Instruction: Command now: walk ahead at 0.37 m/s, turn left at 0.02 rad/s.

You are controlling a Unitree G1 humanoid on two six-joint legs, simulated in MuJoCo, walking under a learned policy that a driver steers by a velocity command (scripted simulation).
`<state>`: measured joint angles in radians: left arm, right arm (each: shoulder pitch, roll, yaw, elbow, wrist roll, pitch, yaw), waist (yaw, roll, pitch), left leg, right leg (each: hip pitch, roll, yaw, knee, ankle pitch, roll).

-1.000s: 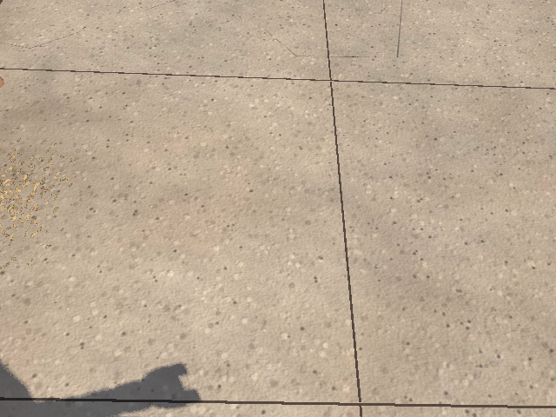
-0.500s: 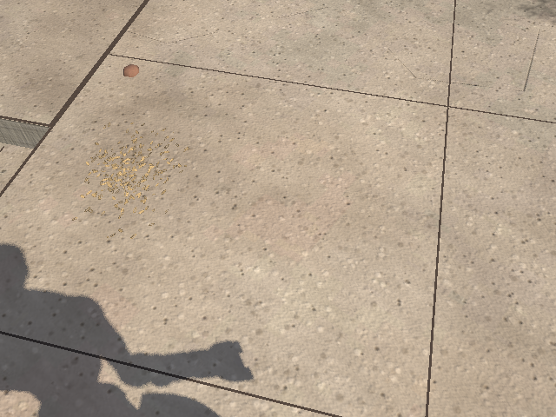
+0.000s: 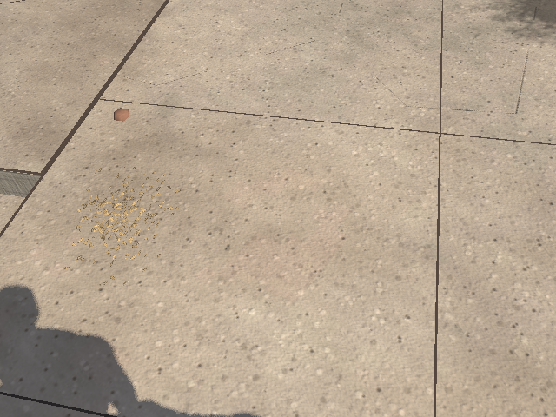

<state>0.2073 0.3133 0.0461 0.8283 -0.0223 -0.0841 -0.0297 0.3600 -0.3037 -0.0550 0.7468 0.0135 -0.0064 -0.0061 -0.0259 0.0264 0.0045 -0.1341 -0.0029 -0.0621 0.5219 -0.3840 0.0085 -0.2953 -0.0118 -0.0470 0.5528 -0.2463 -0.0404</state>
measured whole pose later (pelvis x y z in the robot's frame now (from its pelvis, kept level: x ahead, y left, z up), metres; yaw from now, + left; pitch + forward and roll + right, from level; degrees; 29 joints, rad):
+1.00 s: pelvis +0.54 -0.04 -0.01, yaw -7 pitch +2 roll +3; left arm 0.10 0.27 0.02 0.70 -0.02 -0.06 -0.05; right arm 0.33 -0.31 -0.06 0.87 0.01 -0.06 0.00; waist -0.07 -0.03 0.02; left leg 0.09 -0.03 0.13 0.26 -0.38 -0.01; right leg -0.55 -0.05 -0.01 0.56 -0.05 -0.06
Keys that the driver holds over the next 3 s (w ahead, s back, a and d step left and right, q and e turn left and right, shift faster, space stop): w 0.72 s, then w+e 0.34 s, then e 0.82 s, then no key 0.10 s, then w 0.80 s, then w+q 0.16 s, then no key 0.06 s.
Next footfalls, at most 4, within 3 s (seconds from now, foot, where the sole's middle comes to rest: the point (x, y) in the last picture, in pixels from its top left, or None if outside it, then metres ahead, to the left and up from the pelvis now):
0.50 left None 0.43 0.09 -0.77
1.02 right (362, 338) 0.71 -0.17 -0.77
1.50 left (308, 268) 0.94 -0.04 -0.77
1.92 right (383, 328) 0.73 -0.22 -0.77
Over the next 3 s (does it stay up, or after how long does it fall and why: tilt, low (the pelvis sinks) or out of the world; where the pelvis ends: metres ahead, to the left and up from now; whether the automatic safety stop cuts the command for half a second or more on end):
stays up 1.06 -0.36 -0.01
